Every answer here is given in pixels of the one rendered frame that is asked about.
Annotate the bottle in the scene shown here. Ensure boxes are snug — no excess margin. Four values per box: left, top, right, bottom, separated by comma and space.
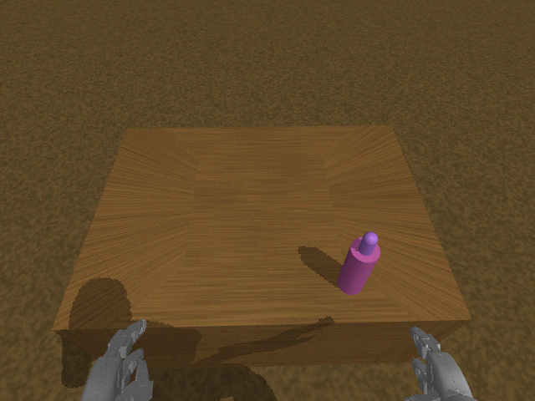
338, 231, 380, 295

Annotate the right robot hand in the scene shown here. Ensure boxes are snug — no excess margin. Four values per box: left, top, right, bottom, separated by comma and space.
404, 326, 473, 401

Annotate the left robot hand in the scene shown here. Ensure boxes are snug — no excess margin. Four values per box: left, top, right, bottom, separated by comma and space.
80, 319, 154, 401

